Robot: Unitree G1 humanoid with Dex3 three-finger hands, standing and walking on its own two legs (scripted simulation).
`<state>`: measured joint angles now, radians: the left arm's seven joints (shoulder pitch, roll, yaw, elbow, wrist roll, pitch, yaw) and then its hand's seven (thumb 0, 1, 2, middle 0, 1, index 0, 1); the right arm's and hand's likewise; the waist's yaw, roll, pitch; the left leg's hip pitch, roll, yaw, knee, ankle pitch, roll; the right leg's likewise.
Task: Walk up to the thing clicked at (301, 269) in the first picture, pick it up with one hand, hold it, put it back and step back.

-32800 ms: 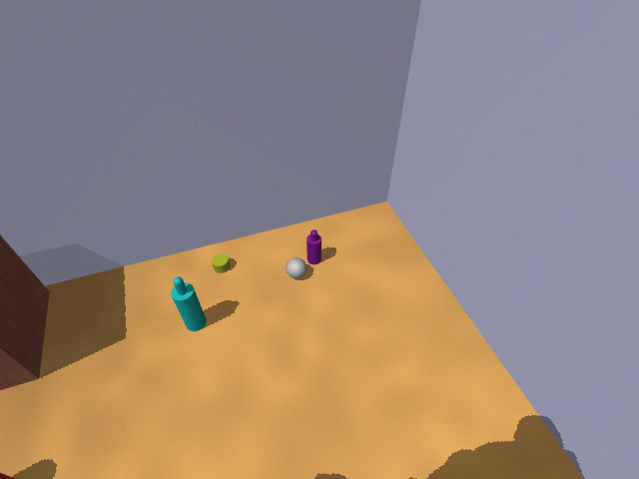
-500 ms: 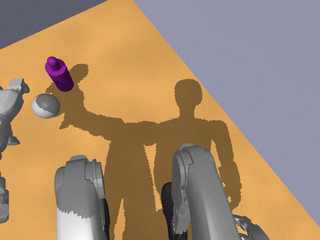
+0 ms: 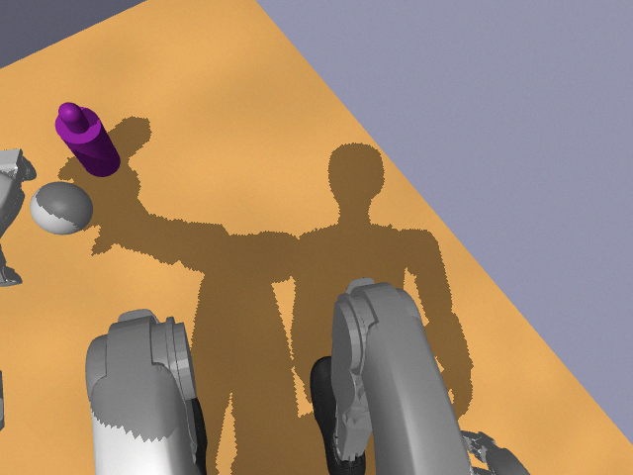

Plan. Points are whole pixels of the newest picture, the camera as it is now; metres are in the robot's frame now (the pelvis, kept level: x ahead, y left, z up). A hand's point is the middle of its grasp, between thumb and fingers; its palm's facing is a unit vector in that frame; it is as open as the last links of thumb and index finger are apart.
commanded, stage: rise first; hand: left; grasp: from above
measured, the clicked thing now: (62, 208) +0.50 +0.31 -0.29
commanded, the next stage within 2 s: none
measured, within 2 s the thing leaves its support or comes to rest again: neither
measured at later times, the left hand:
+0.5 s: hand (3, 226) +0.44 +0.33 -0.18, palm faces -0.46 -0.07 -0.88, open 14.1 cm
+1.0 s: hand (0, 215) +0.46 +0.34 -0.18, palm faces -0.46 -0.08 -0.88, open 14.1 cm
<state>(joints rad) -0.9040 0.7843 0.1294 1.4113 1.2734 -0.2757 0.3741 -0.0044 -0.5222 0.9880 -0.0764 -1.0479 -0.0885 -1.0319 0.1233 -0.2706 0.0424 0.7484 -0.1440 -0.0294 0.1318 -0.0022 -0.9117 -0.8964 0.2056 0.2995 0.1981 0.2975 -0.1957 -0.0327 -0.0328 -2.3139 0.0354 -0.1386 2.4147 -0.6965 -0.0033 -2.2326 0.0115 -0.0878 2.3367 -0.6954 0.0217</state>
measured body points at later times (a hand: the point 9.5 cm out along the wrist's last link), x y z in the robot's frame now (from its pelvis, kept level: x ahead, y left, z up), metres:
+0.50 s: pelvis +0.00 +0.00 -0.01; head +0.24 +0.08 +0.36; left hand +0.46 +0.33 -0.13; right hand +0.06 -0.27 -0.11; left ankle +0.07 +0.13 -0.30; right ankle +0.10 -0.12 -0.30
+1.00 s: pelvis +0.00 +0.00 -0.01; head +0.25 +0.09 +0.35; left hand +0.48 +0.34 -0.13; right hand +0.04 -0.27 -0.11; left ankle +0.07 +0.13 -0.30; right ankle +0.10 -0.12 -0.30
